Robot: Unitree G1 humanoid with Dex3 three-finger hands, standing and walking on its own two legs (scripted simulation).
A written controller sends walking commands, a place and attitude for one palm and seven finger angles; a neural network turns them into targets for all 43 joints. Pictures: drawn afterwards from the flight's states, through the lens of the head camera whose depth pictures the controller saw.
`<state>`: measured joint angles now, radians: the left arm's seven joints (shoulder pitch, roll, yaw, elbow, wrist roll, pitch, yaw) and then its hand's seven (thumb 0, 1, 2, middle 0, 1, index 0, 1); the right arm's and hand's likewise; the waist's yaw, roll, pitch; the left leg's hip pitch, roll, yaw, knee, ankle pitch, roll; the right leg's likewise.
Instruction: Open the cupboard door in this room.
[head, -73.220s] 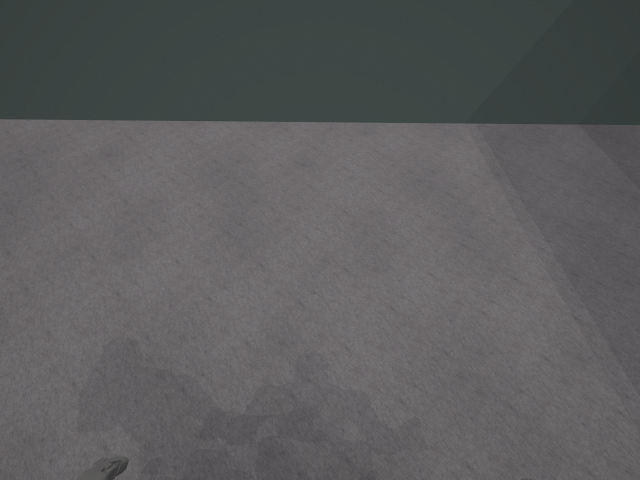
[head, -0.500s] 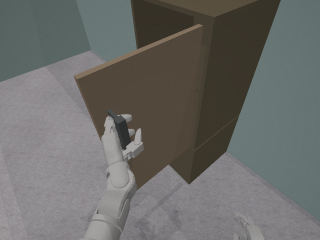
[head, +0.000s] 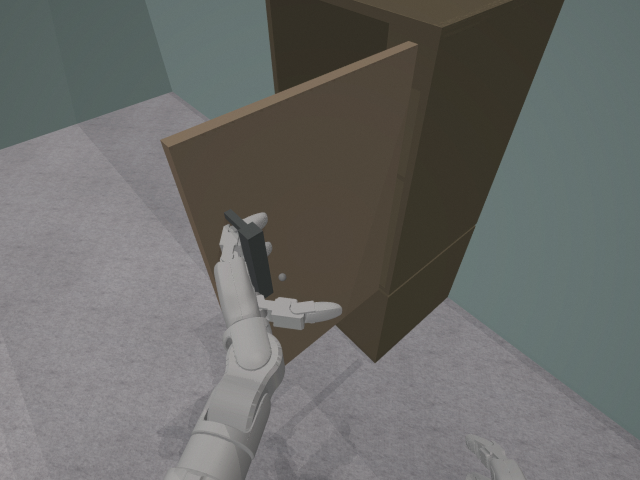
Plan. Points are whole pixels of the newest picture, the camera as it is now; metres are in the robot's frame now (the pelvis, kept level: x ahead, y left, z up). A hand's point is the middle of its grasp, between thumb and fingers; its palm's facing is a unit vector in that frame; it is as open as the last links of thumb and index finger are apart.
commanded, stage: open thumb and fingers to let go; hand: left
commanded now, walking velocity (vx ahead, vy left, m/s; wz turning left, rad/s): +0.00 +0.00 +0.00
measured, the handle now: (248, 255) +0.37 +0.12 +0.10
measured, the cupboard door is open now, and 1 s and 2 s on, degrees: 91 95 94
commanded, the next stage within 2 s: slide the hand sideways off the handle in 0.08 s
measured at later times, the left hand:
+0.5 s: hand (283, 305) +0.30 +0.06 +0.10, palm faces -0.13 -0.99 +0.05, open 16.2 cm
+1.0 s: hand (254, 334) +0.26 +0.09 +0.09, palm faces -0.08 -1.00 +0.00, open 16.1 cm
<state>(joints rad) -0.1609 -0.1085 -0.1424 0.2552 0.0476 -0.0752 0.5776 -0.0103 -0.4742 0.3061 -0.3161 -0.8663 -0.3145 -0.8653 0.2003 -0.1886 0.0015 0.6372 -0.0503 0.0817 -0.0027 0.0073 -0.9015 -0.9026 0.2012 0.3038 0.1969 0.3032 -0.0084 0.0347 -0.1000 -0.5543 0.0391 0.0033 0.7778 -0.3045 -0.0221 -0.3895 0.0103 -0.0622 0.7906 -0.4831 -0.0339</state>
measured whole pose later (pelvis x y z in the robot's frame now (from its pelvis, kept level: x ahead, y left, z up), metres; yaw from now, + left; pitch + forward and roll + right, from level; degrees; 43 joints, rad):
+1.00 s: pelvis -0.01 +0.00 +0.00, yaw -1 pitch +3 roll +0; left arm 0.13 0.11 -0.09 0.05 -0.14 -0.19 -0.01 -0.01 -0.50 0.30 -0.21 -0.33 -0.20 -0.33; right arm 0.22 -0.22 0.04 0.55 0.01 -0.02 -0.02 0.01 -0.90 -0.90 0.20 0.30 0.20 0.30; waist -0.01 0.04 -0.07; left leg -0.50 0.05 0.02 0.75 -0.29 -0.02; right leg -0.35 0.02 -0.04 0.77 -0.46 -0.03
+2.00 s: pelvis -0.01 +0.02 +0.00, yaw +1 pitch +1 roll -2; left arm 0.38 0.26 0.16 -0.26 -0.31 -0.09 -0.23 -0.01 -0.47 0.31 -0.15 -0.30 -0.15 -0.30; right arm 0.24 -0.24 0.06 0.54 0.05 -0.18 -0.08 0.01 -0.90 -0.90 0.20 0.30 0.20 0.30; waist 0.03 0.06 -0.07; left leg -0.50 0.03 -0.01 0.77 -0.29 0.01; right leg -0.30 0.01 -0.07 0.73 -0.44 0.00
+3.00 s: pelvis +0.02 +0.01 +0.04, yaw -2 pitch -4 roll +0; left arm 0.44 0.33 0.30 -0.33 -0.07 -0.07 0.11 0.01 0.88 0.89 -0.21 -0.30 -0.20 -0.30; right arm 0.19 -0.23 0.02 0.65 0.00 -0.08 -0.08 0.01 -0.90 -0.90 0.20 0.30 0.20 0.30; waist 0.06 0.05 0.02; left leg -0.16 0.04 0.05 0.42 -0.19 -0.01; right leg 0.02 0.01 -0.02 0.35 -0.30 -0.01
